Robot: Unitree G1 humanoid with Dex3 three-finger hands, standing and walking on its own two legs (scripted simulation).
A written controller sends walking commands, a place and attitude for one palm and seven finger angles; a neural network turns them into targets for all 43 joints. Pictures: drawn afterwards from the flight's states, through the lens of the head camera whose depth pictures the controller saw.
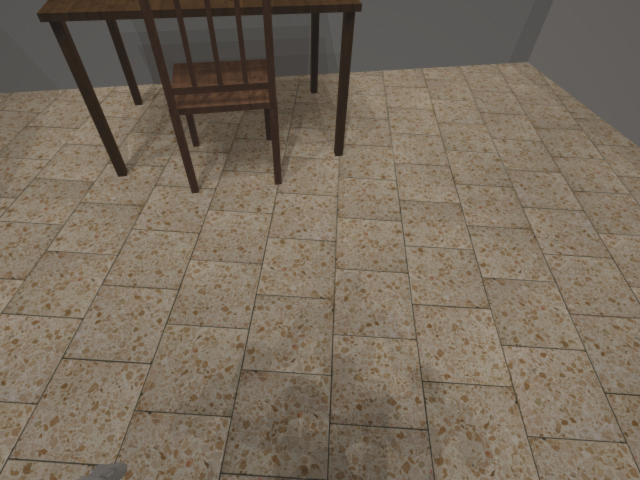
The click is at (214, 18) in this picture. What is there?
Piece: chair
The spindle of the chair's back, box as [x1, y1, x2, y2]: [204, 0, 222, 84]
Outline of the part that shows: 204,0 218,84 222,84 209,0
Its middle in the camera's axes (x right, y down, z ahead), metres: -0.39 -0.72 +1.39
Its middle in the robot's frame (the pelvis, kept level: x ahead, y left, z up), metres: +1.51 +0.46 -0.07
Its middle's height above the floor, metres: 0.70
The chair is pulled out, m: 0.00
